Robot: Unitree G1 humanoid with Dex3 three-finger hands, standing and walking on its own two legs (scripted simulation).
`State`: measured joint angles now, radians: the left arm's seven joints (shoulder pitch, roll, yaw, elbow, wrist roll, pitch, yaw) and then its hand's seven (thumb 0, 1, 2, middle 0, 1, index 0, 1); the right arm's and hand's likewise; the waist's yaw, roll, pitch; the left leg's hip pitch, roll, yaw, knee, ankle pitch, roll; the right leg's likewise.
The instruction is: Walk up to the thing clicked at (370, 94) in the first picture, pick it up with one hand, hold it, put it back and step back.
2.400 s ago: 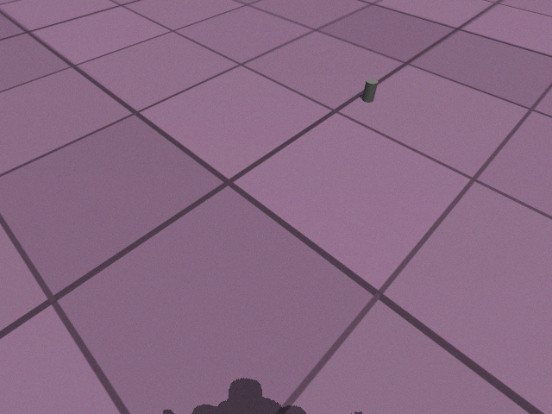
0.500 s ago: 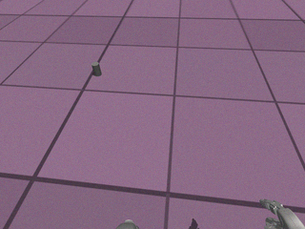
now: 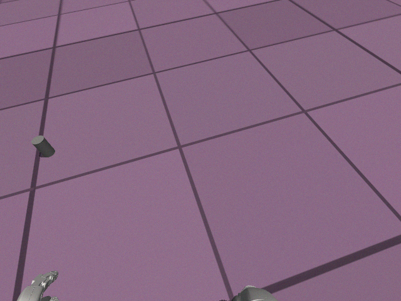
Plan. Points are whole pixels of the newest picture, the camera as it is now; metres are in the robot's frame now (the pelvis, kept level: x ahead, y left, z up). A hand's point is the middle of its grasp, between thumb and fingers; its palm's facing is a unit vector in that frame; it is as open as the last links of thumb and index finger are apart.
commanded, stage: walk up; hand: left
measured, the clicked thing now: (43, 146) +1.21 +0.98 -0.68
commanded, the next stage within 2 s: none
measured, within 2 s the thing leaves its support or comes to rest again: neither
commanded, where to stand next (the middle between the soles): +0.78 +1.10 m, yaw -51 degrees
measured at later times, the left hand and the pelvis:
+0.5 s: hand (1, 238) +0.35 +0.51 -0.13, palm faces -0.26 -0.78 -0.56, open 7.4 cm; pelvis +0.22 +0.21 +0.00, yaw -14 degrees
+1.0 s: hand out of the picture +0.58 +0.66 -0.12, palm faces -0.36 -0.69 -0.63, open 7.4 cm; pelvis +0.38 +0.38 -0.03, yaw -24 degrees
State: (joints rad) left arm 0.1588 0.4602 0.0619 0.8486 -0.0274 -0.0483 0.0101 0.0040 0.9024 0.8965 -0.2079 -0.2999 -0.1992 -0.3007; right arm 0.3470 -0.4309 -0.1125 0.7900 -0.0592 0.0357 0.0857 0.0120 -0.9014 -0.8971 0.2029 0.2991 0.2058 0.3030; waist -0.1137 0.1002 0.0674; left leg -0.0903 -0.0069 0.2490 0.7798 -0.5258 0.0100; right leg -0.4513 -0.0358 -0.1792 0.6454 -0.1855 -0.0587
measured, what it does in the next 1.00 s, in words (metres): walks ahead, turning right: left foot, then right foot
